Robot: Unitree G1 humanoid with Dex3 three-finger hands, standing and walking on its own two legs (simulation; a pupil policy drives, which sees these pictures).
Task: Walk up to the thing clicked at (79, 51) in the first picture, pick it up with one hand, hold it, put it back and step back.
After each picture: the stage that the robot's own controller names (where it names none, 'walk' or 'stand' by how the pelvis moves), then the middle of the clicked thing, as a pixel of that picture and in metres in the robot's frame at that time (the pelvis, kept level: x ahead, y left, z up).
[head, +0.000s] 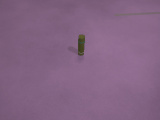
stand; (81, 45) +1.27 -0.02 -0.66
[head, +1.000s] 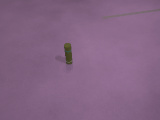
walk; (68, 54) +1.15 +0.18 -0.64
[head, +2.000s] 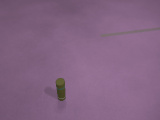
walk; (61, 90) +0.70 +0.17 -0.63
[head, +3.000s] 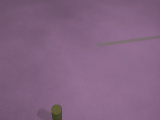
walk; (57, 116) +0.46 +0.11 -0.64
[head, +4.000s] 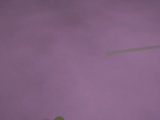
stand; out of the picture +0.40 +0.13 -0.64
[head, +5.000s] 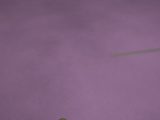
stand; out of the picture +0.41 +0.13 -0.66
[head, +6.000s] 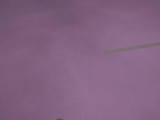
stand; out of the picture +0.39 +0.13 -0.66
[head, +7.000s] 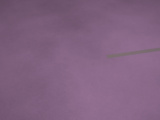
stand; out of the picture +0.38 +0.12 -0.66
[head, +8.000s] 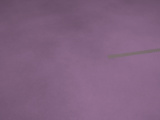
stand; out of the picture +0.38 +0.12 -0.66
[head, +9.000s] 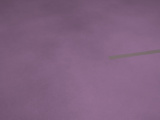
go down; out of the picture +0.38 +0.11 -0.66
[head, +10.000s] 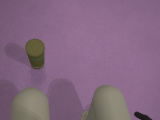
go down; (36, 56) +0.47 +0.14 -0.31
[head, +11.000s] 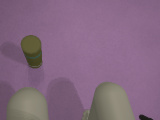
approach; (33, 54) +0.47 +0.15 -0.27
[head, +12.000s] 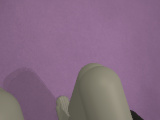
close in; out of the picture +0.47 +0.21 -0.17
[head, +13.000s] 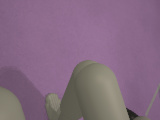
close; out of the picture +0.47 +0.22 -0.17
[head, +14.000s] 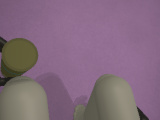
lift; (15, 63) +0.36 +0.20 -0.08
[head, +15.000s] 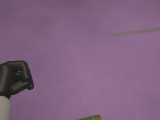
hold; out of the picture +0.37 -0.05 -0.64
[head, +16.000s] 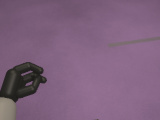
hold; out of the picture +0.39 -0.03 -0.70
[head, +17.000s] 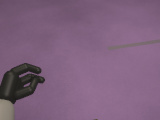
hold; out of the picture +0.41 -0.02 -0.71
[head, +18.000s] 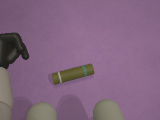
crouch; (73, 73) +0.49 -0.01 -0.48
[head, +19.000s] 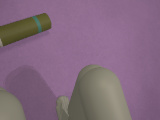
lower; (19, 30) +0.53 +0.07 -0.27
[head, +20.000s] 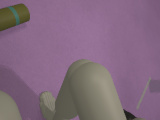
lower; out of the picture +0.53 +0.10 -0.26
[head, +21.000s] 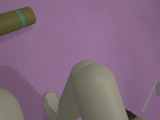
lower; (0, 25) +0.53 +0.10 -0.26
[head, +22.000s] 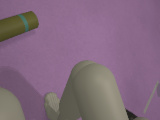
lower; (4, 29) +0.52 +0.09 -0.26
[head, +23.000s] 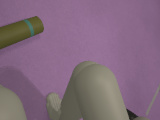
lower; (10, 34) +0.50 +0.08 -0.26
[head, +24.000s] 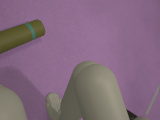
open; (11, 38) +0.49 +0.07 -0.26
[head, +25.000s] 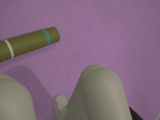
stand; (29, 42) +0.48 +0.06 -0.27
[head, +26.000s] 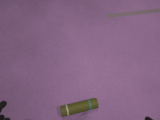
stand; (79, 107) +0.39 -0.04 -0.60
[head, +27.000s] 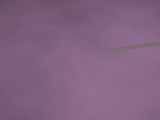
stand; out of the picture +0.36 -0.04 -0.69
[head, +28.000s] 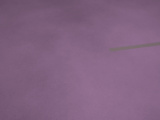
stand; out of the picture +0.36 -0.05 -0.69
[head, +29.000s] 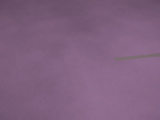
stand; out of the picture +0.38 -0.06 -0.74
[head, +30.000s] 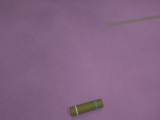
walk; (86, 107) +0.46 -0.07 -0.72
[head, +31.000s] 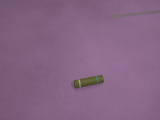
walk; (88, 81) +0.71 -0.09 -0.71
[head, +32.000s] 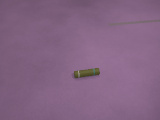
stand; (86, 72) +1.00 -0.02 -0.73
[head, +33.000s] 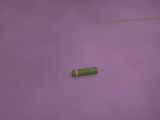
stand; (84, 71) +0.97 -0.05 -0.75
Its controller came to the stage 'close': yes
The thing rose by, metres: 0.29
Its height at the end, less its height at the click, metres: -0.09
